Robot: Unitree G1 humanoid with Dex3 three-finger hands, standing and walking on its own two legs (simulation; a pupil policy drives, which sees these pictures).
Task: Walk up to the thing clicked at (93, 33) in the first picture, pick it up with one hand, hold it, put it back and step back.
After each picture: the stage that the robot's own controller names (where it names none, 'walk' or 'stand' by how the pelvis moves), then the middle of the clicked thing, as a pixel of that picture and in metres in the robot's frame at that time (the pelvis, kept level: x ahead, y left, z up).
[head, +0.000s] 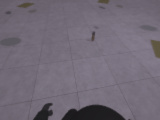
stand; (93, 36) +1.83 +0.01 -0.65
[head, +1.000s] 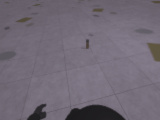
walk; (87, 44) +1.68 +0.26 -0.62
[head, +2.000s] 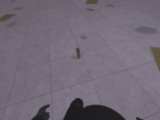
walk; (78, 53) +1.12 +0.38 -0.65
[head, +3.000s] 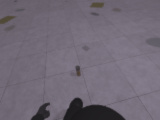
walk; (78, 71) +0.73 +0.27 -0.65
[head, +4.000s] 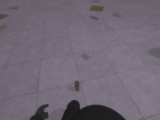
walk; (77, 86) +0.47 +0.19 -0.65
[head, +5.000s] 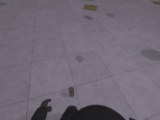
stand; (71, 92) +0.37 +0.20 -0.64
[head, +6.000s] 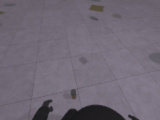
stand; (73, 94) +0.35 +0.18 -0.65
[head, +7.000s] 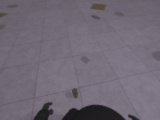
stand; (75, 93) +0.35 +0.19 -0.66
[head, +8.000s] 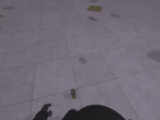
stand; (73, 94) +0.36 +0.20 -0.66
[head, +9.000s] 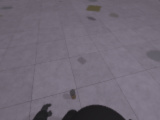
stand; (73, 94) +0.35 +0.21 -0.66
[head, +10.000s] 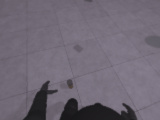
go down; (70, 84) +0.36 +0.21 -0.61
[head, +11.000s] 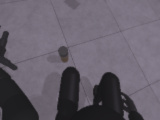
go down; (64, 55) +0.43 +0.24 -0.24
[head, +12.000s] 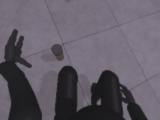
close in; (58, 54) +0.42 +0.25 -0.22
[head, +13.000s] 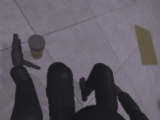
close in; (37, 49) +0.40 +0.28 -0.15
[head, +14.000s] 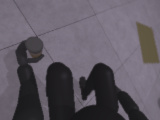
lift; (35, 50) +0.39 +0.29 -0.16
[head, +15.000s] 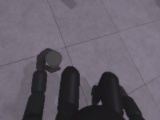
lift; (54, 61) +0.32 +0.27 -0.05
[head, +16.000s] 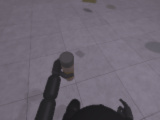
hold; (68, 69) +0.31 +0.16 +0.08
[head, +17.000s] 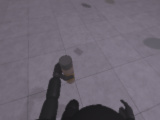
hold; (68, 71) +0.31 +0.16 +0.02
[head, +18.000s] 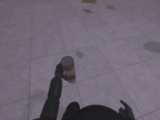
hold; (69, 71) +0.31 +0.16 +0.03
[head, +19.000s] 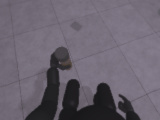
crouch; (65, 60) +0.38 +0.19 -0.04
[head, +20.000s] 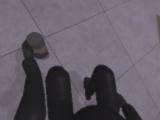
lower; (40, 48) +0.42 +0.27 -0.15
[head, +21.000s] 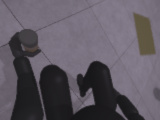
lower; (31, 45) +0.43 +0.27 -0.17
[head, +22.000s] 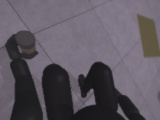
lower; (28, 47) +0.41 +0.30 -0.16
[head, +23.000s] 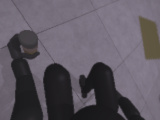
lower; (30, 47) +0.40 +0.30 -0.15
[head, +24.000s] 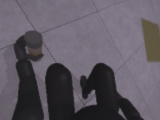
rest; (35, 49) +0.39 +0.29 -0.16
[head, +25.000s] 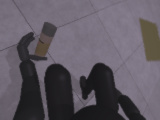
open; (44, 43) +0.45 +0.25 -0.17
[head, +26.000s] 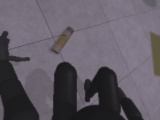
stand; (63, 40) +0.54 +0.20 -0.28
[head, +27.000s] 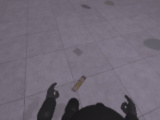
stand; (79, 83) +0.47 +0.10 -0.65
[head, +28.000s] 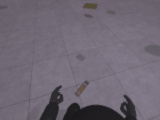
stand; (82, 88) +0.48 +0.09 -0.69
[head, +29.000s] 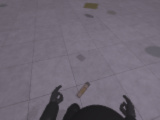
stand; (83, 89) +0.46 +0.06 -0.69
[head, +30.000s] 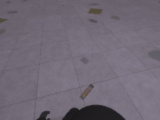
stand; (87, 91) +0.48 +0.03 -0.74
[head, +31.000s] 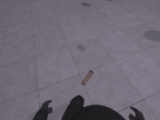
walk; (87, 77) +0.57 +0.05 -0.72
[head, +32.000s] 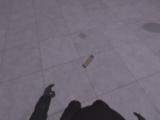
walk; (88, 61) +0.81 +0.04 -0.72
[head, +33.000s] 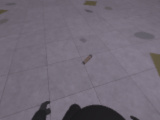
stand; (87, 59) +1.08 +0.10 -0.72
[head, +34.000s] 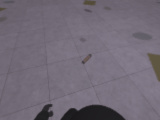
stand; (86, 58) +1.10 +0.09 -0.74
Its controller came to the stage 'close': yes
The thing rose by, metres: 0.69
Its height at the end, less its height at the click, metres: -0.09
